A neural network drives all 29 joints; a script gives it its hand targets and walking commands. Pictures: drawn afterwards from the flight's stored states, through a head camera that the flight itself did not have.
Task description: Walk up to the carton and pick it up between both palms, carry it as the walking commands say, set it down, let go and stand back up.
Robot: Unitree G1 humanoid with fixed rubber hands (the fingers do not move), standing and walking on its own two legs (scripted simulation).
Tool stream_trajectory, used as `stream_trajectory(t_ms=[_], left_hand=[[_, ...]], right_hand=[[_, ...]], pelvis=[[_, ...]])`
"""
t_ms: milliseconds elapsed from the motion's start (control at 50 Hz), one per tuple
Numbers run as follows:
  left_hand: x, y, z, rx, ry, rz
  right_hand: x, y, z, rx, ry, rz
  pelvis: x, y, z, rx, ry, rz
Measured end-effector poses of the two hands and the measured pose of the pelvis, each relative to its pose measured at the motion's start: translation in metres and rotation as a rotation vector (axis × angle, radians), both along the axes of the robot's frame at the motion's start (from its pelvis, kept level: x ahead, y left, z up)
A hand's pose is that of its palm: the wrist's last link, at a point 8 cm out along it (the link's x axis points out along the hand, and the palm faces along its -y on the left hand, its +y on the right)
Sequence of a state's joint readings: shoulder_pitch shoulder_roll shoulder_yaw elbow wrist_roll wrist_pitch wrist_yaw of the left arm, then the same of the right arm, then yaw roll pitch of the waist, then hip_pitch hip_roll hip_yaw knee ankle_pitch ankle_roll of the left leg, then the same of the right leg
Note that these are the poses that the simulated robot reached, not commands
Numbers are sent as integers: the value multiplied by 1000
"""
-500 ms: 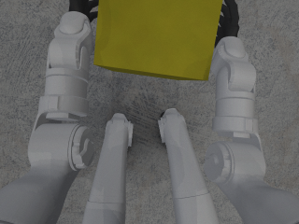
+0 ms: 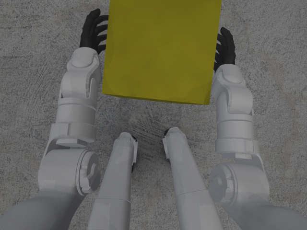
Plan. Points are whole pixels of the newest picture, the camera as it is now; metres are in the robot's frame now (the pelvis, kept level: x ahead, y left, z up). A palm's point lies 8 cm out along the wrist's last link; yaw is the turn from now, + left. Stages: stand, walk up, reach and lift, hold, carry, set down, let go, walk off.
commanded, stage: reach and lift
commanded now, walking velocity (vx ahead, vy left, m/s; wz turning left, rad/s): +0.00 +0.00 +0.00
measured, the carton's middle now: (157, 60) +0.48 -0.04 -0.13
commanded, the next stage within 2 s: none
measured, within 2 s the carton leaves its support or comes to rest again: neither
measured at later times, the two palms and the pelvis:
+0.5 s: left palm (71, 36) +0.47 +0.10 +0.05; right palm (254, 59) +0.42 -0.19 +0.04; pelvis +0.05 +0.00 +0.06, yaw +0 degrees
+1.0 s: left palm (47, 25) +0.46 +0.11 +0.11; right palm (277, 50) +0.41 -0.18 +0.10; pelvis +0.12 +0.00 +0.11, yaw +0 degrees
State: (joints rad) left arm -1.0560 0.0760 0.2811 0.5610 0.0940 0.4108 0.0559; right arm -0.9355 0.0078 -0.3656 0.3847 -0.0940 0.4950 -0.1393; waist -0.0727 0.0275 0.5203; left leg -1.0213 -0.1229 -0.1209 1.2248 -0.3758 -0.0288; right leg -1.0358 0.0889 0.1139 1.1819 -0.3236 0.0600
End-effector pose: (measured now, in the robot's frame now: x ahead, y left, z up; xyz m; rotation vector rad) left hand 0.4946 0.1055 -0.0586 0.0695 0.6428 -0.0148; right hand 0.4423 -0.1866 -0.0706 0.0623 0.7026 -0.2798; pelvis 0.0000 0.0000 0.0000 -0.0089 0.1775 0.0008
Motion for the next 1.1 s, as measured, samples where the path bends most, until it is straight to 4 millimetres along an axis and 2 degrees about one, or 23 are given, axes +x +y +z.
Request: stream_trajectory(t_ms=[280, 400, 580, 660, 820, 1100], left_hand=[[-17, 0, 47, 0, 16, 1], [-25, -2, 79, -5, 54, 0], [-23, -2, 128, 5, 37, -16], [-24, 1, 139, 8, 38, -15], [-34, 6, 148, -2, 48, 6], [-42, 2, 181, -16, 29, 13]], right_hand=[[-17, 0, 48, 7, 14, -6], [-26, -2, 82, 21, 49, -16], [-23, -2, 132, 3, 35, -2], [-24, 0, 143, 3, 37, 4], [-30, 4, 153, 13, 43, 7], [-37, 0, 188, 7, 22, 4]], pelvis=[[12, 0, 31, -1, -8, 0], [36, 0, 47, 1, 86, -5], [70, -2, 74, -3, 46, 0], [85, -2, 85, -5, 27, 5], [110, -2, 102, -7, -7, 7], [127, -2, 116, -3, -105, 0]])
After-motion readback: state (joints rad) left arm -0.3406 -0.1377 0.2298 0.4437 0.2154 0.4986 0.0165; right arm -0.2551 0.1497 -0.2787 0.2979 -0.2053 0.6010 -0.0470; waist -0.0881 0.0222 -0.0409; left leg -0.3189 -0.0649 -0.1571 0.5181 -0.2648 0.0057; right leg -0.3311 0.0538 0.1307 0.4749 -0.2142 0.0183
